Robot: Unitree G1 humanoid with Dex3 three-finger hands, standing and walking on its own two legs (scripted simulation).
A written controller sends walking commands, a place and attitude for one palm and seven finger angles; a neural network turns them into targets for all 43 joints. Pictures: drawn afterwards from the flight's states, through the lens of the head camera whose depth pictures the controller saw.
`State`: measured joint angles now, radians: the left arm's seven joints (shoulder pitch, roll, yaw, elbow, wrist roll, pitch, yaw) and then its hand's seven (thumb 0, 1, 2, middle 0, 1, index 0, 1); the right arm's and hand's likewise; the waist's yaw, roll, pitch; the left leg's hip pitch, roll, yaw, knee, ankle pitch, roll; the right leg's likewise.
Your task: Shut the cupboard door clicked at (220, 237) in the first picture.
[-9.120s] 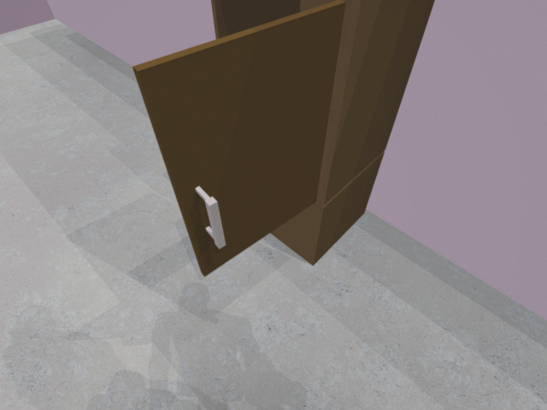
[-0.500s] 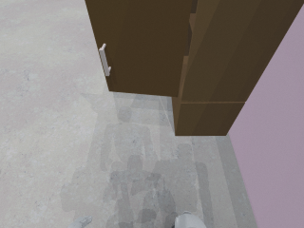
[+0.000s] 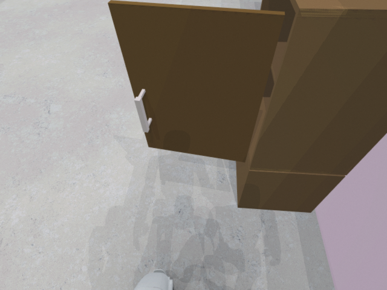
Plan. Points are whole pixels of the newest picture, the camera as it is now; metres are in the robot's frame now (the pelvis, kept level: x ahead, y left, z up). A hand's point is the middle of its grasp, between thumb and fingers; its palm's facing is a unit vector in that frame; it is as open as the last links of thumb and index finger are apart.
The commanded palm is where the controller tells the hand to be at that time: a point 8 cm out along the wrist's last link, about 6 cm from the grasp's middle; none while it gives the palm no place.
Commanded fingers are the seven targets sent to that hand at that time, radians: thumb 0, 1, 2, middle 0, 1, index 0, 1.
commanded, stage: take the last steps up to it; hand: left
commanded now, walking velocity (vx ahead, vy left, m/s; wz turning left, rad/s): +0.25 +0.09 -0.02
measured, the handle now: (144, 111) +0.67 +0.24 -0.10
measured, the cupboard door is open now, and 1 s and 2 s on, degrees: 83 83 83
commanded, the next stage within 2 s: come to a stop and stand still in 0.24 s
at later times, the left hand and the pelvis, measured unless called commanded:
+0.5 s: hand (119, 234) +0.27 +0.24 -0.18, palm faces -0.03 -0.97 -0.25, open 7.3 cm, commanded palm none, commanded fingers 0.00 0.90 0.90 -0.20 -0.30 -0.20 -0.30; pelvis +0.17 +0.05 -0.01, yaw -2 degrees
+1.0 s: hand (101, 254) +0.21 +0.27 -0.19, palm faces +0.02 -0.98 -0.20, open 7.4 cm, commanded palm none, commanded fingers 0.00 0.90 0.90 -0.20 -0.30 -0.20 -0.30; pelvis +0.16 +0.08 -0.01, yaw -2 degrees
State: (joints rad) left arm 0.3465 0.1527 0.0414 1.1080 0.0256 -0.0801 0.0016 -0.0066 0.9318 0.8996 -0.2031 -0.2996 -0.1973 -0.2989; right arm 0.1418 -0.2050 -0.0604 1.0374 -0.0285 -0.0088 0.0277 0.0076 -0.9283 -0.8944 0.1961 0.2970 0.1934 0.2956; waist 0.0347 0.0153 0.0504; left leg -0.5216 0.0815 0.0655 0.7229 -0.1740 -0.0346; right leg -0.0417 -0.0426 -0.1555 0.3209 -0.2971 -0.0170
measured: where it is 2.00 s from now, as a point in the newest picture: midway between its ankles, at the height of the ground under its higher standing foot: outside the picture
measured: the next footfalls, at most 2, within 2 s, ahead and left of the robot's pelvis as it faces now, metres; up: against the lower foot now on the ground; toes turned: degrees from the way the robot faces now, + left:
left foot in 0.10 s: +0.17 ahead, +0.14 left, +0.00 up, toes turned +6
right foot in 0.48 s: +0.24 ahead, -0.07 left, +0.00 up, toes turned -7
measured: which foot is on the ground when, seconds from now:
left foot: up 0.00-0.08, down 0.10-0.54, up 0.56-0.76, down 0.78-1.00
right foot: down 0.00-0.10, up 0.12-0.46, down 0.48-0.78, up 0.80-1.00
